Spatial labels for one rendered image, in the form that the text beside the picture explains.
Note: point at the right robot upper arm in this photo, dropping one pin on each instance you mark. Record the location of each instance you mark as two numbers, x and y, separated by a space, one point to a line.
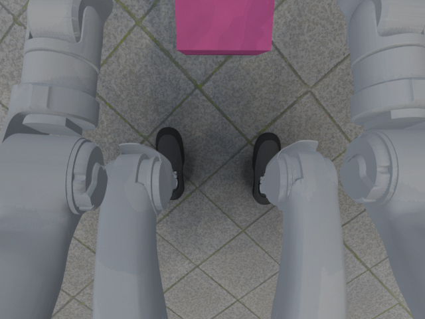
385 171

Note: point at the carton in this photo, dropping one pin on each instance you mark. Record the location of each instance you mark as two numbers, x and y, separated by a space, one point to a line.
224 27

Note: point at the robot right forearm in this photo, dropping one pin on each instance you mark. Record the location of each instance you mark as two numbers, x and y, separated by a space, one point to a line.
386 40

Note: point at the robot left forearm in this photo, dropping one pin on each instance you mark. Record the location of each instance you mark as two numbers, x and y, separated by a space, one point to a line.
62 56

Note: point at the robot right shin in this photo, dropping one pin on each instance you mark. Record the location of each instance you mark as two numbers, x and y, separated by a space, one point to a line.
302 145

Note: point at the right robot thigh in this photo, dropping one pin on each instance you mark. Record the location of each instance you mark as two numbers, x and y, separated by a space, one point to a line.
312 279

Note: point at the left robot upper arm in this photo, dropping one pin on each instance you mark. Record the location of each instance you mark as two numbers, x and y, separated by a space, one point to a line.
46 184

